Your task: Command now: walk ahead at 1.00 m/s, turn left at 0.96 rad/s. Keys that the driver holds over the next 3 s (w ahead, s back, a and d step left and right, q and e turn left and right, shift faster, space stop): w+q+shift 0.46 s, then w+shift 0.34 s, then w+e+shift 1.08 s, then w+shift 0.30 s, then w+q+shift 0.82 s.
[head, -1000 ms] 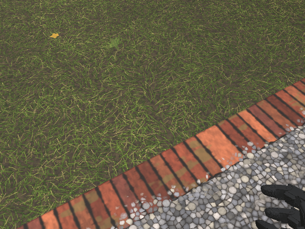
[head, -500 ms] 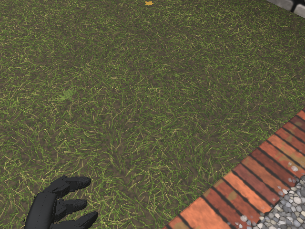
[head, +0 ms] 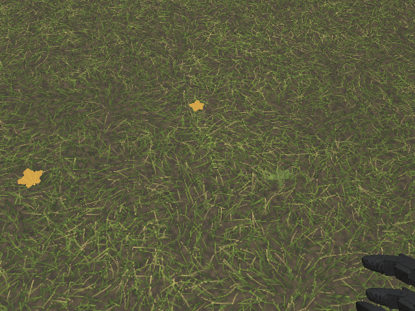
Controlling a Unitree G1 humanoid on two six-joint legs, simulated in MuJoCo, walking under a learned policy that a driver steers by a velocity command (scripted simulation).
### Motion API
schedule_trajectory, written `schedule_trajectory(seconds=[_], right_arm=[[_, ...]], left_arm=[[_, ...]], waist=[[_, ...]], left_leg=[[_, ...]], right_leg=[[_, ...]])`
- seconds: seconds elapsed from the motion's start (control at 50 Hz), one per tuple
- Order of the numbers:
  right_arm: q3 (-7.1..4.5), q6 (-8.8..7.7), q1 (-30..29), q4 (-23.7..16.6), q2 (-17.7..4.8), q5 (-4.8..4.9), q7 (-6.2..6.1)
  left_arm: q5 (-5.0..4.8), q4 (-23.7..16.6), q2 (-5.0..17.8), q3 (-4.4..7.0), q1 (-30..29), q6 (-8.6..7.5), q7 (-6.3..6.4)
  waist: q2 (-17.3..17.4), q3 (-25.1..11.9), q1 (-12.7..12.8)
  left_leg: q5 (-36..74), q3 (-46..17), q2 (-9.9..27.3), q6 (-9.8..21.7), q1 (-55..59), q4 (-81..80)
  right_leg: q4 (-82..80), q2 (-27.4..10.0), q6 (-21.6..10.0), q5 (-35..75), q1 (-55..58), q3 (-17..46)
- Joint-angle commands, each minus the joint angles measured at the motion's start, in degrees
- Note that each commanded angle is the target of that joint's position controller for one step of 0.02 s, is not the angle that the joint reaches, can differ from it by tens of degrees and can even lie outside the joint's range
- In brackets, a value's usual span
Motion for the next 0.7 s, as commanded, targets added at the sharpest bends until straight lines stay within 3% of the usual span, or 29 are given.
schedule_trajectory(seconds=[0.02, 0.04, 0.06, 0.08, 0.1, 0.12, 0.14, 0.16, 0.2, 0.26, 0.3, 0.34, 0.4, 0.42, 0.44, 0.46, 0.48, 0.5, 0.52, 0.54, 0.56, 0.58, 0.6, 0.64, 0.66, 0.7], right_arm=[[-5.78, 0.59, 25.72, 2.76, -12.16, 0.55, -0.38], [-6.65, 1.44, 32.68, 6.19, -13.9, 1.16, -1.67], [-5.97, 0.65, 25.0, 3.24, -17.82, -0.36, -1.87], [-5.35, -0.29, 25.88, 0.8, -13.65, -1.3, -1.94], [-4.98, -1.43, 25.58, 1.53, -11.59, -1.83, -2.0], [-4.6, -2.48, 22.37, 1.86, -10.83, -1.92, -1.69], [-4.11, -3.1, 18.48, 1.49, -9.55, -2.19, -1.66], [-3.8, -3.36, 15.53, 0.86, -8.7, -2.9, -2.05], [-2.88, -3.19, 13.68, 1.56, -5.83, -1.83, -2.78], [-2.78, -3.03, 15.09, 3.15, -5.69, -0.78, -4.66], [-3.41, -2.42, 16.48, 4.44, -7.0, -0.42, -5.21], [-3.9, -2.37, 18.82, 5.67, -7.69, 0.26, -5.32], [-4.03, -1.95, 19.75, 6.9, -6.38, 0.66, -5.86], [-4.18, -1.5, 19.64, 7.16, -6.41, 0.34, -5.9], [-4.08, -1.1, 18.78, 6.92, -6.3, -0.48, -5.56], [-3.01, -0.93, 16.71, 5.56, -4.25, -2.04, -4.8], [-0.79, -1.13, 20.13, 4.33, 3.11, -3.33, -4.44], [0.52, -2.12, 29.24, 2.02, 4.24, 2.35, -4.44], [0.08, -1.61, 25.29, 4.62, -0.97, 2.85, -5.0], [-0.43, -1.48, 18.4, 4.11, -3.69, 1.21, -4.68], [-0.47, -1.63, 13.18, 3.29, -3.44, -0.49, -4.66], [-0.54, -1.91, 10.56, 2.1, -2.7, -1.05, -4.37], [-0.56, -1.68, 9.97, 2.02, -1.99, -0.6, -4.01], [-0.09, -1.15, 9.99, 2.17, -0.02, 0.26, -3.6], [0.23, -1.13, 8.96, 1.81, 0.69, 0.1, -3.4], [0.71, -1.55, 6.13, 1.11, 1.07, -0.52, -3.06]], left_arm=[[-0.33, -8.14, 15.0, 3.0, -10.42, 0.01, 0.57], [-0.34, -8.14, 9.76, 1.55, -10.05, -0.87, 0.37], [0.25, -12.34, -0.19, -1.81, -0.89, -3.16, -0.62], [-1.43, -14.94, 6.19, -1.5, -7.02, -5.65, -1.24], [-3.18, -16.78, 8.42, -0.95, -15.14, -6.4, -1.05], [-2.63, -16.93, 6.84, -1.33, -16.31, -6.5, -0.52], [-1.19, -15.64, 5.68, -1.44, -14.75, -5.84, -0.13], [-0.76, -14.74, 5.72, -1.15, -11.67, -4.71, -0.27], [-0.17, -14.32, 5.75, -0.76, -11.69, -2.83, -0.23], [1.42, -18.29, 2.05, -1.92, -22.71, -2.64, -0.3], [0.89, -19.98, -0.26, -2.43, -27.41, -2.9, -0.93], [-0.92, -21.17, 1.58, -1.4, -29.43, -3.21, -1.23], [-2.71, -21.54, 5.14, 0.23, -29.64, -3.56, -1.26], [-3.03, -20.95, 6.38, 1.03, -26.76, -3.74, -1.22], [-3.26, -19.21, 8.42, 2.51, -18.51, -3.8, -0.93], [-3.37, -17.22, 9.58, 3.33, -5.73, -3.33, -0.3], [-1.82, -15.21, 12.28, 3.36, 5.04, -2.83, 0.02], [0.48, -13.9, 15.72, 3.66, 3.43, -3.02, -1.63], [0.03, -16.03, 8.04, 2.26, -2.02, -2.68, -1.75], [-0.23, -15.06, 5.31, 1.62, -3.67, -1.9, -1.41], [0.45, -13.99, 5.56, 1.58, -4.45, -1.43, -1.39], [0.77, -12.76, 4.87, 1.31, -5.52, -1.52, -1.48], [0.83, -11.73, 3.04, 0.62, -6.32, -1.88, -1.59], [-0.47, -9.62, 0.04, -0.32, -5.6, -2.26, -2.1], [-0.98, -8.77, 0.38, -0.28, -4.89, -2.4, -2.14], [-0.91, -7.72, 3.01, 0.27, -3.73, -2.65, -1.82]], waist=[[-8.26, -10.76, -20.44], [0.77, -10.36, -21.46], [21.62, -16.36, -8.28], [13.29, -25.45, -13.02], [4.72, -14.97, -13.42], [-4.92, -8.4, -9.45], [-7.51, -5.21, -6.06], [-4.89, -3.71, -3.18], [-2.89, 0.16, -1.76], [-2.28, 4.41, -5.14], [-0.51, 3.3, -7.89], [1.73, 1.51, -9.53], [4.79, 1.16, -8.82], [5.84, -0.21, -6.96], [6.21, -4.97, -2.44], [5.65, -13.87, 4.48], [-8.35, -23.29, 4.54], [-37.06, -26.86, -2.57], [-23.83, -17.51, -0.17], [-14.23, -10.03, 0.81], [-3.94, -6.51, 0.3], [-3.52, -3.67, -1.19], [-4.48, -2.09, -2.68], [-6.12, -0.85, -4.35], [-5.31, 0.78, -4.84], [-3.2, 3.45, -5.28]], left_leg=[[-4.23, 3.23, -7.84, 5.47, 43.61, -1.09], [-3.23, -5.37, -4.34, 8.01, 59.26, -5.19], [-14.98, -37.68, 7.19, 18.77, 71.45, -12.76], [-38.12, -55.92, 12.24, 20.58, 72.73, -27.06], [-40.57, -55.76, 11.71, 16.52, 63.57, -32.62], [-35.27, -52.44, 10.62, 14.72, 52.36, -33.2], [-28.21, -46.65, 8.18, 13.83, 42.97, -32.07], [-24.55, -42.2, 5.47, 13.99, 35.64, -32.05], [-19.72, -34.52, 2.1, 13.29, 26.83, -33.53], [-10.54, -25.58, -3.12, 11.44, 16.37, -33.98], [-11.98, -22.89, -5.15, 8.2, 12.72, -32.85], [-17.42, -26.38, -3.82, 6.56, 15.43, -31.57], [-16.88, -31.5, -1.17, 4.87, 28.15, -25.48], [-11.29, -32.36, 0.09, 4.24, 31.36, -22.16], [-1.5, -31.22, -0.89, 2.55, 33.05, -13.62], [2.76, -28.07, -3.15, 0.14, 27.8, 1.89], [-21.68, -22.62, -7.75, -1.25, 14.0, 23.39], [-30.13, -18.18, -8.35, -2.64, -2.45, 39.49], [-23.04, -16.65, -3.71, -3.06, -6.16, 42.42], [-19.59, -13.85, -2.62, -3.2, -5.69, 41.38], [-18.26, -13.03, -0.78, -2.84, -2.52, 38.48], [-17.02, -13.89, 0.72, -2.4, -1.25, 34.14], [-16.87, -14.49, 1.96, -1.91, 1.36, 30.85], [-18.34, -14.46, 2.3, -1.37, 1.36, 26.66], [-17.36, -14.91, 2.44, -1.34, -1.01, 24.52], [-11.63, -15.83, 2.37, -1.85, -6.5, 19.7]], right_leg=[[32.29, -13.02, -7.44, 92.64, -22.13, 3.8], [56.06, -5.34, -4.77, 44.21, -38.46, 4.53], [78.13, 4.33, -3.3, -4.89, -60.06, 13.39], [77.05, 2.95, -5.79, 0.59, -65.12, 24.6], [71.87, 1.06, -7.1, 5.11, -67.21, 23.98], [65.63, -0.93, -7.06, 8.26, -64.44, 24.14], [61.3, -2.86, -6.29, 9.67, -59.41, 24.71], [58.39, -4.0, -5.1, 10.59, -55.15, 25.63], [50.67, -5.33, -2.83, 10.51, -52.06, 24.41], [34.02, -3.1, -0.14, 24.51, -46.8, 19.82], [22.78, -0.2, 0.32, 34.93, -38.68, 17.74], [17.15, 1.11, 0.78, 38.69, -34.15, 19.8], [11.91, 0.11, 0.38, 33.32, -36.48, 23.3], [12.33, 0.03, -0.32, 29.49, -34.65, 22.82], [13.65, 0.32, -1.69, 24.89, -26.98, 21.68], [17.79, -2.96, -3.08, 20.54, -10.94, 22.35], [17.1, -12.05, -6.24, 2.05, 8.15, 37.44], [-0.45, -23.88, -14.43, -23.16, 12.68, 74.89], [-3.68, -21.44, -13.68, -29.48, 5.48, 72.19], [-2.72, -18.67, -12.6, -18.36, -2.44, 60.3], [-2.0, -15.81, -11.81, -5.93, -9.72, 51.52], [-1.53, -14.16, -12.83, 0.95, -14.88, 45.94], [-2.54, -12.35, -12.61, 4.73, -18.74, 41.33], [-4.14, -11.48, -13.52, 7.81, -20.62, 36.93], [-5.25, -12.22, -14.46, 8.78, -21.1, 36.03], [-7.66, -13.83, -16.13, 11.87, -20.55, 34.08]])
Next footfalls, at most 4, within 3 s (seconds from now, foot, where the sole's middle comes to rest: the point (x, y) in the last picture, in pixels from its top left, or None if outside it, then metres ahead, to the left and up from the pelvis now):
0.04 left None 0.25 0.06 -0.74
0.46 right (245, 242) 0.68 -0.05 -0.74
0.96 left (113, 181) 0.88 0.45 -0.74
1.42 right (143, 96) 1.35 0.43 -0.74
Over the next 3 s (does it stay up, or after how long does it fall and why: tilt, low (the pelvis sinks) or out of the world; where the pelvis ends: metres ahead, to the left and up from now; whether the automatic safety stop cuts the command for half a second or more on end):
stays up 2.46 0.33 0.02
